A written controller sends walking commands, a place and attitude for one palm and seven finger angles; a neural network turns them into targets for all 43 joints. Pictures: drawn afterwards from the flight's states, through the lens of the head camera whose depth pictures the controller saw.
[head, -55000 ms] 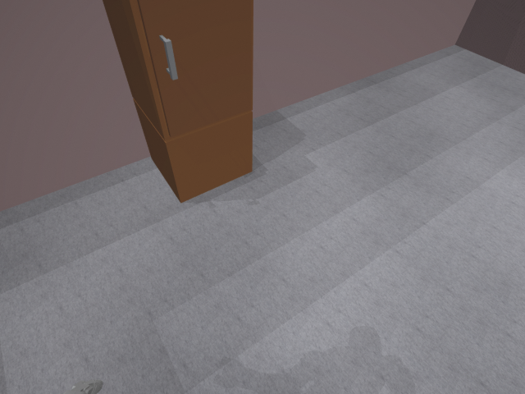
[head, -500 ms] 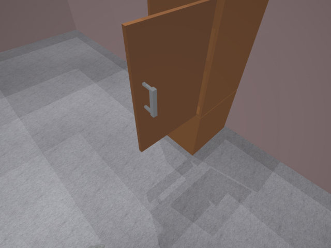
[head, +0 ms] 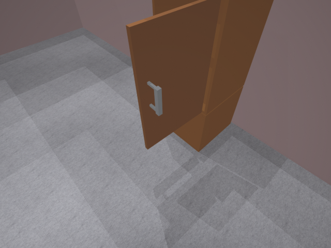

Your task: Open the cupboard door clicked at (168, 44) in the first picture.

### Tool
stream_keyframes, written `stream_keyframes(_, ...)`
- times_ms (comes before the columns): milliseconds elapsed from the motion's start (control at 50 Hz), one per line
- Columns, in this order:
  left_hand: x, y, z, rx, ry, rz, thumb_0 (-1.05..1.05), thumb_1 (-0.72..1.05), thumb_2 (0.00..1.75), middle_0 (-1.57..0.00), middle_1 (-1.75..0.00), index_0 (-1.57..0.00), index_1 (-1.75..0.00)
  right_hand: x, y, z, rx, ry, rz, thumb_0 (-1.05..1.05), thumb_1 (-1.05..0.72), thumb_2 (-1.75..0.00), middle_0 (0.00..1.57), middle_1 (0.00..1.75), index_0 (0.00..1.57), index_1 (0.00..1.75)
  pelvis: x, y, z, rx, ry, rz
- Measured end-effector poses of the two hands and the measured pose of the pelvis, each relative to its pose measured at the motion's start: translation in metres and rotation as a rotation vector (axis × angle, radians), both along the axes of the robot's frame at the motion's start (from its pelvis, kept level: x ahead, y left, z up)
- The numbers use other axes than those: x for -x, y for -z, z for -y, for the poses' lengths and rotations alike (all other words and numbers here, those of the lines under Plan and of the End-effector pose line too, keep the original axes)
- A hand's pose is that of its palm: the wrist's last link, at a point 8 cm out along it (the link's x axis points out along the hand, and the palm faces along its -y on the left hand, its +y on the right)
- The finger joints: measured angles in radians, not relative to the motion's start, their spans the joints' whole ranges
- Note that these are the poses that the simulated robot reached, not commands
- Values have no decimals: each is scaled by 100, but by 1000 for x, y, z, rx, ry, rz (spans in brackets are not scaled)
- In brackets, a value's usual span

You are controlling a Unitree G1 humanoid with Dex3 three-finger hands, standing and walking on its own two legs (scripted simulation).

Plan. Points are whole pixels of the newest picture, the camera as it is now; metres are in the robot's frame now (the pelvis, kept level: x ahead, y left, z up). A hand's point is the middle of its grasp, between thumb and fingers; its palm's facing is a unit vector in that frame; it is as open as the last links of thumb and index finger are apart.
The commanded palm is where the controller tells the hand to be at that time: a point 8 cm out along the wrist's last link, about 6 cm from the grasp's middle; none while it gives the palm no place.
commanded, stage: let the arm hang, fingers relaxed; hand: left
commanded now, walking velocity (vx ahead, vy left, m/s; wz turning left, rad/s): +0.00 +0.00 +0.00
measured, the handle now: (154, 98) +0.61 +0.07 -0.02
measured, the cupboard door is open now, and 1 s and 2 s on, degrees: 87 87 87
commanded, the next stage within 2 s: look to check the result in 0.34 s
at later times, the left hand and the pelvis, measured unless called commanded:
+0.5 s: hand out of the picture +0.00 +0.18 -0.17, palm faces +0.03 -0.98 -0.19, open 7.4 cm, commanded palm none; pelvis +0.00 +0.01 +0.00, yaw +0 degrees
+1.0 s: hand out of the picture +0.04 +0.20 -0.17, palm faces +0.01 -0.97 -0.24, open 7.4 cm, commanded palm none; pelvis +0.01 +0.01 +0.00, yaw +0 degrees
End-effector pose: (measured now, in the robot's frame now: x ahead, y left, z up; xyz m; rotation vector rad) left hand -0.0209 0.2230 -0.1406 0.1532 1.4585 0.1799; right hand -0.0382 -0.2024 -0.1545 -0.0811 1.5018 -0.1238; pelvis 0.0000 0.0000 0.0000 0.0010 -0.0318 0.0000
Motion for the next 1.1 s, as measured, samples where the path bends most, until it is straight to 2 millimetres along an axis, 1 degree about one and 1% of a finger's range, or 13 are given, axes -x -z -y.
stream_keyframes(120,-10,6,12,36,9,32,1,91,89,-20,-30,-20,-30,-6,-1,-5,5,6,32,0,-91,-90,20,30,20,30,1,0,-2,-1,3,-1)
stream_keyframes(320,-13,6,5,33,2,44,1,92,89,-20,-30,-20,-30,-16,-3,-7,13,4,58,0,-91,-90,20,30,20,30,0,0,-6,-1,0,-7)
stream_keyframes(540,-18,3,-5,15,4,46,1,91,89,-20,-30,-20,-30,-24,-3,-1,26,-7,62,0,-91,-90,20,30,20,30,-4,0,-8,-3,-3,-8)
stream_keyframes(800,-36,1,-15,-2,23,68,1,90,89,-20,-30,-20,-30,-43,-6,13,56,-24,82,0,-91,-90,20,30,20,30,-9,-1,-8,-2,-4,-8)
stream_keyframes(1100,-70,-9,-37,-51,58,129,1,90,89,-20,-30,-20,-30,-79,-14,41,108,-57,144,0,-90,-90,20,30,20,30,-16,-4,-6,-2,-4,-8)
